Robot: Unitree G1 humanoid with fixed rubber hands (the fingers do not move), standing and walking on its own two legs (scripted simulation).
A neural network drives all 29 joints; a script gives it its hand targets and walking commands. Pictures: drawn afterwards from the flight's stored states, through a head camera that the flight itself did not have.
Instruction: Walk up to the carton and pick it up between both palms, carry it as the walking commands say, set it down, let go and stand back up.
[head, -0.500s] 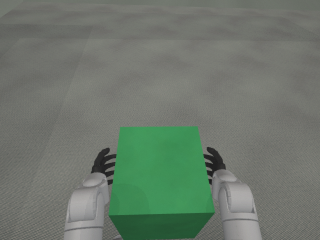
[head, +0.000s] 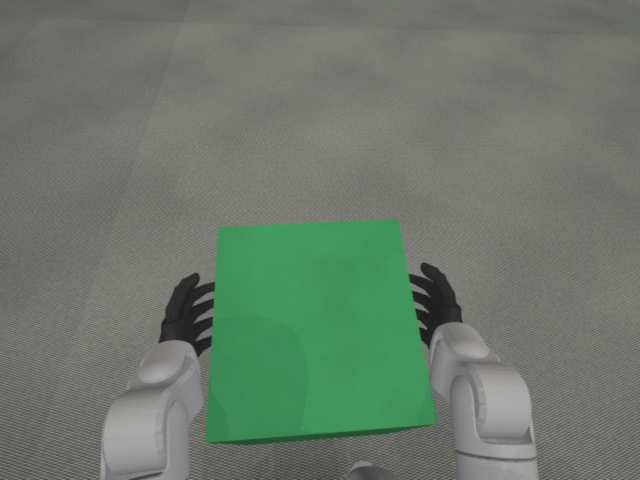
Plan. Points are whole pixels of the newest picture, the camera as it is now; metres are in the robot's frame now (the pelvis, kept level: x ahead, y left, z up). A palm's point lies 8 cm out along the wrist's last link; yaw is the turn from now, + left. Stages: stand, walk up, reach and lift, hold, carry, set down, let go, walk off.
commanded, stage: carry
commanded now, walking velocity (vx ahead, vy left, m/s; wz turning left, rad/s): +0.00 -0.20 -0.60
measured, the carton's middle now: (313, 344) +0.29 +0.01 +0.00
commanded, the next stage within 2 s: none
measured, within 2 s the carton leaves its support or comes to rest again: neither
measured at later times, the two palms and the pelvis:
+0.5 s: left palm (307, 384) +0.23 +0.02 +0.04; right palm (594, 462) +0.14 -0.26 +0.06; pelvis -0.09 -0.04 +0.00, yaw -16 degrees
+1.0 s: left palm (504, 458) +0.15 -0.18 +0.04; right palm out of the picture -0.01 -0.42 +0.05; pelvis -0.16 -0.14 -0.01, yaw -35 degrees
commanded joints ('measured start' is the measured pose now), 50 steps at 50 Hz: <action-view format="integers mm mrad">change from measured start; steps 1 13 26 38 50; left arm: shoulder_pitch -578 -626 -761 -456 -759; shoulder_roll -767 -916 -931 -921 -912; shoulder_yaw -758 -644 -783 -751 -809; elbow -171 -20 -262 -115 -304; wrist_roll -370 -372 -391 -407 -381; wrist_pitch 113 169 150 134 129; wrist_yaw -288 -305 -255 -282 -258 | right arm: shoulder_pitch -376 -749 -535 -532 -562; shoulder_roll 866 976 989 895 985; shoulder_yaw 713 735 675 695 694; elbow -127 -249 -214 -371 -201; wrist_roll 295 369 342 300 362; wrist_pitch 97 160 134 120 122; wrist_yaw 247 253 285 234 307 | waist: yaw -30 3 -23 7 -30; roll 285 -202 325 -336 370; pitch -482 -430 -519 -584 -461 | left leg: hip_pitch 366 -261 513 -247 526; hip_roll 405 56 487 30 546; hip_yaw -302 -8 -257 101 -251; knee -217 418 -225 246 -211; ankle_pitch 396 -270 646 -370 836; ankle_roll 190 -88 156 -135 153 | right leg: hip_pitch -55 460 -202 797 -135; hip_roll -62 -250 -100 -244 -104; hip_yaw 4 339 87 220 89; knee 180 -344 313 -122 275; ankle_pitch -175 449 -69 1524 -219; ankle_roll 29 -145 37 -145 27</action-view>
